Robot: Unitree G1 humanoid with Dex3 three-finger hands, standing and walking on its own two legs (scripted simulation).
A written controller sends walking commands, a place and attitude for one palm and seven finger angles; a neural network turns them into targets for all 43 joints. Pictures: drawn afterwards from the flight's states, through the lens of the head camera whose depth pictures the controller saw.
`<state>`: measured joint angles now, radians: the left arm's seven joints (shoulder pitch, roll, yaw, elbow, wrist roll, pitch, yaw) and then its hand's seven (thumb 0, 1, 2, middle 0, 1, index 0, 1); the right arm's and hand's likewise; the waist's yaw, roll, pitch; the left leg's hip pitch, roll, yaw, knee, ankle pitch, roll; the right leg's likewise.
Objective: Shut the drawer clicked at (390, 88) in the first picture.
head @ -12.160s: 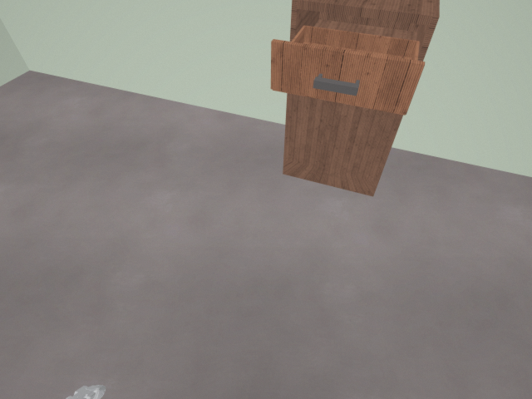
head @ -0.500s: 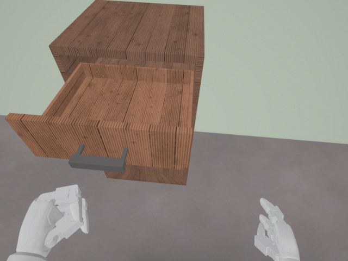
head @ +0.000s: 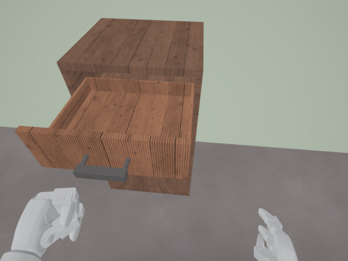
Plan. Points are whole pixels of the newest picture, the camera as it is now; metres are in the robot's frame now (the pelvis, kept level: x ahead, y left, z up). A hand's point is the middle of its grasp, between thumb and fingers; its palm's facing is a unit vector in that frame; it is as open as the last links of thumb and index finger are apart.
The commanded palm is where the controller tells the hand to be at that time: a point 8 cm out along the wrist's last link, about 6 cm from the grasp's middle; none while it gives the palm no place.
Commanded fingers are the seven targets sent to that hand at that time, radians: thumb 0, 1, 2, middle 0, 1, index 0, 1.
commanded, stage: raise the hand and make a fist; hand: left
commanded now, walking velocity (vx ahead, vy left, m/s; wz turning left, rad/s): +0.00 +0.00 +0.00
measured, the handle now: (103, 166) +0.34 +0.23 +0.01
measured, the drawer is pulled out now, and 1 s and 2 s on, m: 0.30 0.30 0.29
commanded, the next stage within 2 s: bring the fist close to the handle in 0.18 s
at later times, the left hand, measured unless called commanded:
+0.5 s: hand (81, 222) +0.17 +0.19 +0.09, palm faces +0.06 -0.99 -0.09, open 3.3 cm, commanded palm +0.14 +0.24 +0.09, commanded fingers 0.00 0.90 0.90 -1.40 -1.60 -1.40 -1.60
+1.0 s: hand (100, 204) +0.23 +0.19 +0.04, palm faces -0.01 -1.00 -0.06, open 3.3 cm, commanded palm +0.20 +0.24 +0.04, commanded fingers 0.00 0.90 0.90 -1.40 -1.60 -1.40 -1.60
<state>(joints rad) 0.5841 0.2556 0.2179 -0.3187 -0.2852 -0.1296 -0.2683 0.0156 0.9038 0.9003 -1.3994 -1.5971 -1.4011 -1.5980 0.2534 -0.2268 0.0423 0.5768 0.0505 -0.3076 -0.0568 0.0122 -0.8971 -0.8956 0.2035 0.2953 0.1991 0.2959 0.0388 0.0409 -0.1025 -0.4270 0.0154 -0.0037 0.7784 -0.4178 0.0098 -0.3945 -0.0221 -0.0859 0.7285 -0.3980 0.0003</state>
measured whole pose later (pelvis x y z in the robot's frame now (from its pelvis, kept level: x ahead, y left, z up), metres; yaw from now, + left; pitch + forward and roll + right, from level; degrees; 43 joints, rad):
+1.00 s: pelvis -0.02 -0.01 -0.02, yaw +0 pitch +10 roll -1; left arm 0.26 0.24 0.23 0.09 -0.28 -0.33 -0.31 0.02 0.90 0.90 -1.40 -1.60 -1.40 -1.60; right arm 0.25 -0.25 0.02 0.61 0.02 -0.28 -0.06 0.01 -0.90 -0.90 0.20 0.30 0.20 0.30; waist -0.01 0.03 -0.08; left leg -0.63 0.02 -0.01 0.89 -0.43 0.00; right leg -0.61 -0.02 -0.08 0.87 -0.43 -0.01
